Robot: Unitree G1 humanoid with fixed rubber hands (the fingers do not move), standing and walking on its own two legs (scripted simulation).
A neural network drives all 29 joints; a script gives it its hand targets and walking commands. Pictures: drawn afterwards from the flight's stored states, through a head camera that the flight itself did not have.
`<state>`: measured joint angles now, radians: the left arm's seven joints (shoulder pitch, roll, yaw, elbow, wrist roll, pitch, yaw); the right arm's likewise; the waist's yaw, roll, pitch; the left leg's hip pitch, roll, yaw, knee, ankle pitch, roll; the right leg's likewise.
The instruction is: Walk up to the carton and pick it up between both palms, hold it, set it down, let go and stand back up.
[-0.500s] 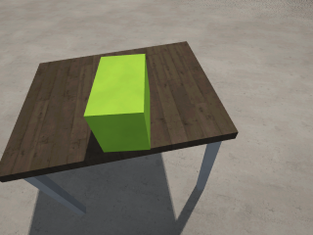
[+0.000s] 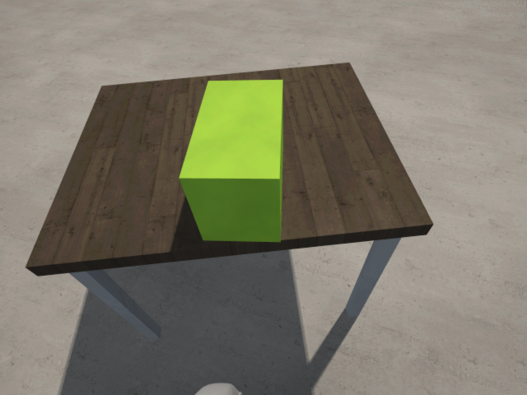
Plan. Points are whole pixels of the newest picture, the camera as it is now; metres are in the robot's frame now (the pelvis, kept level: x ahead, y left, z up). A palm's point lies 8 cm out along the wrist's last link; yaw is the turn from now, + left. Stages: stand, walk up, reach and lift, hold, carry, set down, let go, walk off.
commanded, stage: walk up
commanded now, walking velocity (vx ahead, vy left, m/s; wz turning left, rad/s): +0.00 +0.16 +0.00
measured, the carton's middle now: (243, 159) +0.57 +0.07 -0.01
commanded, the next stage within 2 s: none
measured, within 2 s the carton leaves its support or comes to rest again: neither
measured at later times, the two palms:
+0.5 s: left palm out of the picture -0.04 +0.34 -0.16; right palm out of the picture +0.00 -0.09 -0.14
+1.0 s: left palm out of the picture +0.01 +0.28 -0.15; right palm out of the picture -0.06 -0.18 -0.15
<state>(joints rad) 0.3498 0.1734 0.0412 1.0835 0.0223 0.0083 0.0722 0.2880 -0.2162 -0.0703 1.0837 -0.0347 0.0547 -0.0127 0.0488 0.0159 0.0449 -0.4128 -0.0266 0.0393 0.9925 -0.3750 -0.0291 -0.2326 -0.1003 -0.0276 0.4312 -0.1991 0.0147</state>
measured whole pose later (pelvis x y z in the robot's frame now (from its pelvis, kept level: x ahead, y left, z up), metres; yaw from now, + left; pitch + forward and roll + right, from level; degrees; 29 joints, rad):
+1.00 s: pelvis -0.01 +0.05 -0.01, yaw -1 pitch -1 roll +1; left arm 0.25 0.17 0.03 1.07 0.01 0.00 0.03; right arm 0.34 -0.19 -0.03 1.14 -0.02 0.03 -0.04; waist -0.02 -0.01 0.03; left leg -0.24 0.06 0.01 0.48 -0.23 -0.04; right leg -0.22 -0.04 -0.01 0.47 -0.24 0.02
